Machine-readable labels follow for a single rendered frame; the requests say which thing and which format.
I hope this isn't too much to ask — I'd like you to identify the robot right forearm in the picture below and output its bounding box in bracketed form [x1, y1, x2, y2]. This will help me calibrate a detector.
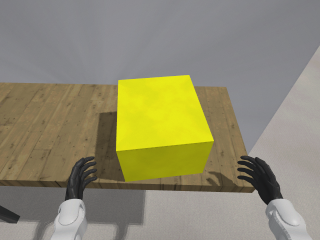
[265, 198, 313, 240]

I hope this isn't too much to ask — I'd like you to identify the left robot hand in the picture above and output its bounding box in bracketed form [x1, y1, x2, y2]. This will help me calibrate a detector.
[65, 156, 97, 201]

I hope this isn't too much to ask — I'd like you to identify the table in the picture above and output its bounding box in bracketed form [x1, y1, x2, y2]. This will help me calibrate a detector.
[0, 82, 255, 224]

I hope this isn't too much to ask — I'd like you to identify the carton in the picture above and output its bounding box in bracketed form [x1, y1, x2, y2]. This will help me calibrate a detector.
[116, 75, 214, 182]

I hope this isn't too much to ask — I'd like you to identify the right robot hand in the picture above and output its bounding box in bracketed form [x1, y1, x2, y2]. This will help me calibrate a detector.
[237, 155, 283, 205]

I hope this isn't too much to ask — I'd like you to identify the robot left forearm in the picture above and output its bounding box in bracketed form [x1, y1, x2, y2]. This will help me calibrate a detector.
[50, 198, 88, 240]

